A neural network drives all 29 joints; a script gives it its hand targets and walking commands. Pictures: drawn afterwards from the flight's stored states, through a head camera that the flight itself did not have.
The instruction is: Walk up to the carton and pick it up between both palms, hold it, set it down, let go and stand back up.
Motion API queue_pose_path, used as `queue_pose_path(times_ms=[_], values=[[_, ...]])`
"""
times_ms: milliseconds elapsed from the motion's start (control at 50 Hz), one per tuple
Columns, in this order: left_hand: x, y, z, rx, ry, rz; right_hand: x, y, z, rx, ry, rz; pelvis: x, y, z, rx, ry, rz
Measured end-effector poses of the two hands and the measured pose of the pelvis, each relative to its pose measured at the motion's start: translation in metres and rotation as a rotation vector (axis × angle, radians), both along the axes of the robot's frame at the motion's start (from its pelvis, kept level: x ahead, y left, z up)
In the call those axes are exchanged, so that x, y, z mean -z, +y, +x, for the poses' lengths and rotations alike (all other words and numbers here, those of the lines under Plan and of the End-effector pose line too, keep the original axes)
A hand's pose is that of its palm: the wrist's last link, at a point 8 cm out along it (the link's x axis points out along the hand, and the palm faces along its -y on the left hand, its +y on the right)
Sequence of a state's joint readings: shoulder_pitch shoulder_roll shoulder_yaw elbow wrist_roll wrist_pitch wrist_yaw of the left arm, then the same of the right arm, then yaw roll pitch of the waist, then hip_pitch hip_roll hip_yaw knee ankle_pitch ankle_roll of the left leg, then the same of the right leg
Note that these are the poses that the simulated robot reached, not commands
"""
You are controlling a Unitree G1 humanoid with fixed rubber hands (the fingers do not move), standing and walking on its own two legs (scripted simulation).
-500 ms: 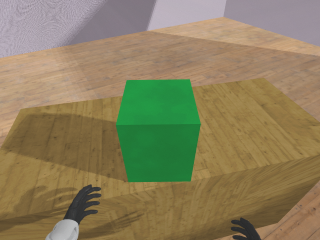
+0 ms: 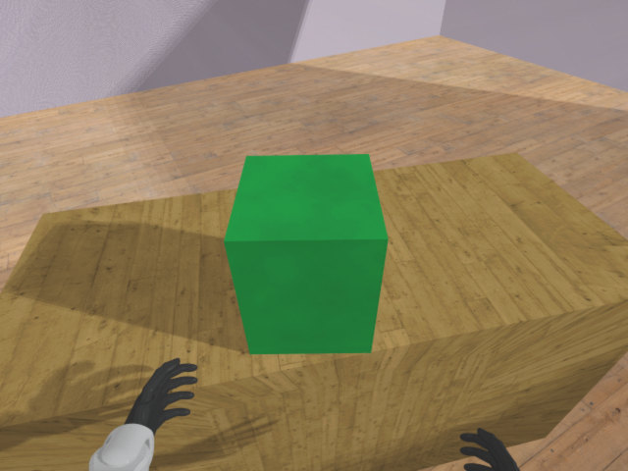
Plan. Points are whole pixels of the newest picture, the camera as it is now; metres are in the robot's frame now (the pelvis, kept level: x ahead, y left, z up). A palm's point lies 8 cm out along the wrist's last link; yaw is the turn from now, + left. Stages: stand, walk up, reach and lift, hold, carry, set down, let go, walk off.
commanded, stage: let go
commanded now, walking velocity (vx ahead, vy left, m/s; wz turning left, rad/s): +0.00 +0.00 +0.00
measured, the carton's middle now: (309, 254) +0.47 +0.04 +0.05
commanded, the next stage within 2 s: stand in 0.26 s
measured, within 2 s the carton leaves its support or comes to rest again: neither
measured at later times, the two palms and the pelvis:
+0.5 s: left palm (145, 434) +0.20 +0.23 -0.02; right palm out of the picture +0.12 -0.23 -0.11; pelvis +0.00 +0.00 -0.01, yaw +5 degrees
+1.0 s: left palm out of the picture +0.09 +0.25 -0.11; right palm out of the picture +0.16 -0.22 -0.12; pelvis +0.01 -0.01 -0.02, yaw +9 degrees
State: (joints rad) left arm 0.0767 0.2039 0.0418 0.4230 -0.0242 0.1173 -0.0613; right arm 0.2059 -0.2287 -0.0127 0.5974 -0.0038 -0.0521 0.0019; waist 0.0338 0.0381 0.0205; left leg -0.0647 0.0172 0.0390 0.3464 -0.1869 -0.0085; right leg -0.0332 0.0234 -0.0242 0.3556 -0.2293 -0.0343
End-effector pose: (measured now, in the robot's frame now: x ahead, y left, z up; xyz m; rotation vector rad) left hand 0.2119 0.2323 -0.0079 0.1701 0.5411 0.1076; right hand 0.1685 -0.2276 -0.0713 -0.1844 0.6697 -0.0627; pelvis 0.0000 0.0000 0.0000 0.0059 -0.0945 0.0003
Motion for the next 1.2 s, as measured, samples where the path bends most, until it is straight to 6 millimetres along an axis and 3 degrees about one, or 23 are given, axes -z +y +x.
queue_pose_path(times_ms=[300, 460, 520, 780, 840, 920, 1000, 1100, 1200], values=[[0.001, 0.000, -0.001, 0.015, -0.008, 0.014, 0.001, 0.000, 0.000, -0.014, 0.010, -0.014, 0.001, 0.001, 0.000, -0.010, 0.011, -0.002], [0.011, 0.000, -0.010, 0.046, -0.125, 0.054, 0.036, -0.006, -0.045, -0.082, 0.328, -0.079, 0.006, -0.002, -0.005, -0.078, 0.112, -0.016], [0.012, 0.000, -0.011, 0.042, -0.139, 0.051, 0.043, -0.005, -0.051, -0.101, 0.380, -0.081, 0.009, 0.000, -0.002, -0.094, 0.124, -0.014], [0.017, -0.001, -0.017, -0.022, -0.139, 0.031, 0.043, 0.018, -0.003, -0.152, 0.271, -0.043, 0.016, 0.000, 0.007, -0.135, 0.125, -0.004], [0.036, 0.005, -0.033, -0.068, -0.037, 0.038, 0.043, 0.015, 0.001, -0.156, 0.270, -0.045, 0.016, -0.003, 0.006, -0.141, 0.128, -0.005], [0.075, 0.013, -0.077, -0.134, 0.186, 0.039, 0.046, 0.010, 0.000, -0.149, 0.295, -0.050, 0.017, -0.008, 0.006, -0.147, 0.134, -0.008], [0.101, 0.015, -0.119, -0.193, 0.349, 0.023, 0.052, 0.005, -0.005, -0.154, 0.344, -0.066, 0.018, -0.011, 0.007, -0.156, 0.139, -0.015], [0.114, 0.015, -0.150, -0.237, 0.451, 0.008, 0.056, 0.005, -0.001, -0.158, 0.362, -0.078, 0.018, -0.012, 0.009, -0.161, 0.140, -0.021], [0.116, 0.019, -0.160, -0.260, 0.477, 0.009, 0.056, 0.011, 0.010, -0.157, 0.331, -0.074, 0.020, -0.010, 0.011, -0.163, 0.133, -0.023]])
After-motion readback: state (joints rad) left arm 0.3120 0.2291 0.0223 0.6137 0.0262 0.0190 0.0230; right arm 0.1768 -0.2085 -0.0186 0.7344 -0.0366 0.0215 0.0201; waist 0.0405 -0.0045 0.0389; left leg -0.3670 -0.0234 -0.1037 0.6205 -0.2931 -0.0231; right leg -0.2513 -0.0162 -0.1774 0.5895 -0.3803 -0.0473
